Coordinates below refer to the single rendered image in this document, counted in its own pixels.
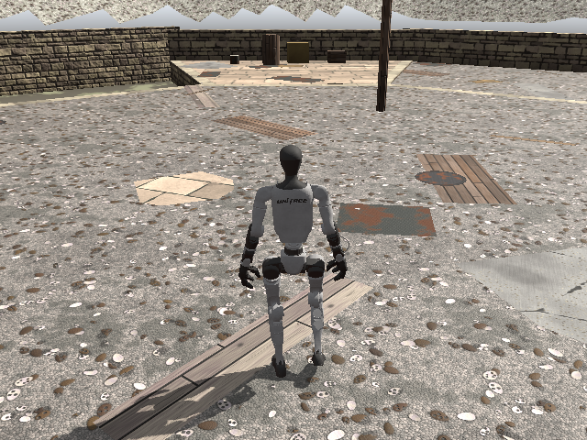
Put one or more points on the left robot hand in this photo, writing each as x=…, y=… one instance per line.
x=244, y=275

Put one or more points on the right robot forearm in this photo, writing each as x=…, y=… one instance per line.
x=335, y=245

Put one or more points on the robot right upper arm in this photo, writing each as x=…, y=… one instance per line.
x=325, y=208

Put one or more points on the left robot forearm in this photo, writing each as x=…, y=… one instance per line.
x=249, y=249

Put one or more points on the right robot shin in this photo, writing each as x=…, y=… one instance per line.
x=317, y=323

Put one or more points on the right robot hand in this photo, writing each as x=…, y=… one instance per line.
x=342, y=266

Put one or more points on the robot head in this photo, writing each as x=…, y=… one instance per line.
x=291, y=159

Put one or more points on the robot left upper arm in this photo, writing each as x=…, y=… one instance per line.
x=259, y=209

